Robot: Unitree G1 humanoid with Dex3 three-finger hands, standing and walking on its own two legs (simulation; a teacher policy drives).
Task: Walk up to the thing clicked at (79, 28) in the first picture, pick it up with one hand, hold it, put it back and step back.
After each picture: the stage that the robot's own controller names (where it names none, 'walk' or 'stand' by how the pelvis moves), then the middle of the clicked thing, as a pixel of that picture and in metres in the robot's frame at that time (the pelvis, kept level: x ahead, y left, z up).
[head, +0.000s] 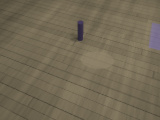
stand; (80, 31) +1.46 +0.03 -0.66
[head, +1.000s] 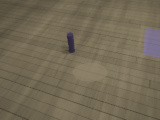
walk; (71, 43) +1.34 +0.21 -0.64
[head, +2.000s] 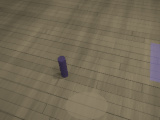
walk; (63, 67) +0.90 +0.25 -0.65
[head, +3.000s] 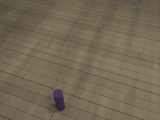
walk; (59, 100) +0.57 +0.21 -0.64
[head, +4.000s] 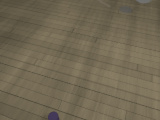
stand; out of the picture +0.42 +0.21 -0.65
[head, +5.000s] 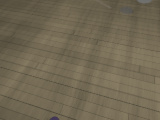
walk; out of the picture +0.40 +0.21 -0.66
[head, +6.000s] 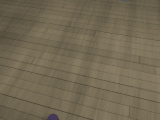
stand; out of the picture +0.36 +0.23 -0.62
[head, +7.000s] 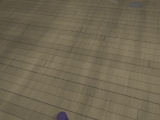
walk; out of the picture +0.42 +0.22 -0.63
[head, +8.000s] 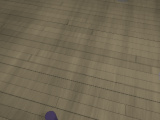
stand; out of the picture +0.38 +0.22 -0.62
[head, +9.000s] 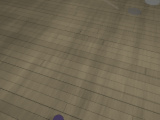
stand; out of the picture +0.40 +0.20 -0.65
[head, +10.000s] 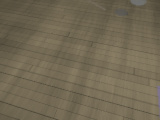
stand; out of the picture +0.37 +0.24 -0.65
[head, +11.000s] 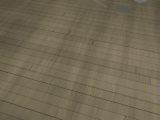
stand; out of the picture +0.36 +0.23 -0.66
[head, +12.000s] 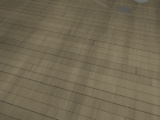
stand; out of the picture +0.35 +0.24 -0.66
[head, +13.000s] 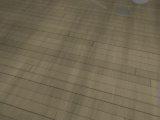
stand; out of the picture +0.35 +0.24 -0.66
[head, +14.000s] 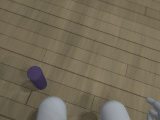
go down; (38, 79) +0.41 +0.23 -0.40
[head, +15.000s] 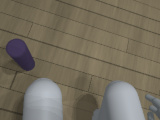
go down; (23, 57) +0.43 +0.26 -0.26
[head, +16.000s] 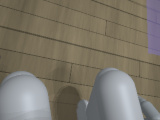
close in; out of the picture +0.41 +0.29 -0.18
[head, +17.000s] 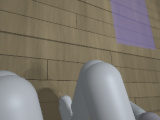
close; out of the picture +0.40 +0.31 -0.15
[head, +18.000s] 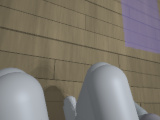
lift; out of the picture +0.37 +0.30 -0.15
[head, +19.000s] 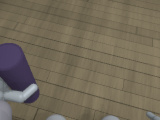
lift; (20, 79) +0.32 +0.20 +0.04
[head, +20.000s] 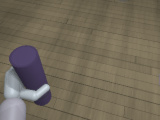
hold; (35, 80) +0.33 +0.17 +0.05
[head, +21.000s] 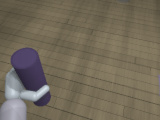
hold; (34, 81) +0.33 +0.17 +0.04
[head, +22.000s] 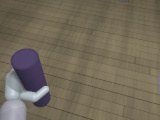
crouch; (34, 82) +0.33 +0.17 +0.04
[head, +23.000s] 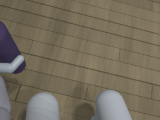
crouch; (6, 52) +0.42 +0.24 -0.05
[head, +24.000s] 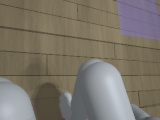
lower; out of the picture +0.41 +0.32 -0.16
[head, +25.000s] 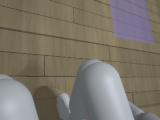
lower; out of the picture +0.41 +0.33 -0.16
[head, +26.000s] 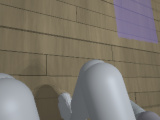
lower; out of the picture +0.40 +0.33 -0.16
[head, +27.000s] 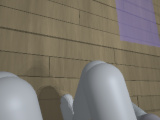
lower; out of the picture +0.39 +0.32 -0.16
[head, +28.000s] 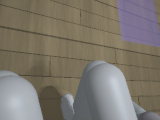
loosen; out of the picture +0.38 +0.32 -0.16
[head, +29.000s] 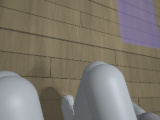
withdraw; out of the picture +0.38 +0.32 -0.16
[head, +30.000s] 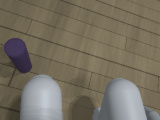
walk; (20, 58) +0.41 +0.27 -0.24
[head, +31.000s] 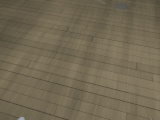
stand; out of the picture +0.34 +0.22 -0.59
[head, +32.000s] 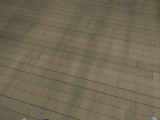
stand; out of the picture +0.36 +0.24 -0.60
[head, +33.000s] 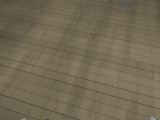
stand; out of the picture +0.36 +0.23 -0.60
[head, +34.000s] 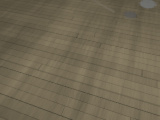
stand; out of the picture +0.38 +0.22 -0.65
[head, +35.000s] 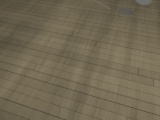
stand; out of the picture +0.35 +0.24 -0.66
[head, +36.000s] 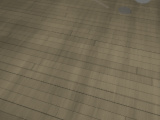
walk; out of the picture +0.34 +0.25 -0.66
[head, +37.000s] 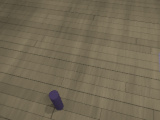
walk; (56, 101) +0.49 +0.25 -0.64
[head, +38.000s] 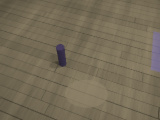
walk; (61, 56) +0.88 +0.19 -0.62
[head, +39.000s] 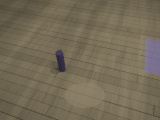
stand; (60, 61) +1.00 +0.24 -0.63
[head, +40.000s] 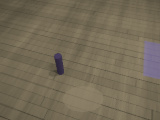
stand; (59, 64) +0.95 +0.24 -0.66
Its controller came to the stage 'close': yes
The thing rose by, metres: 0.67
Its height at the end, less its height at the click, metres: +0.00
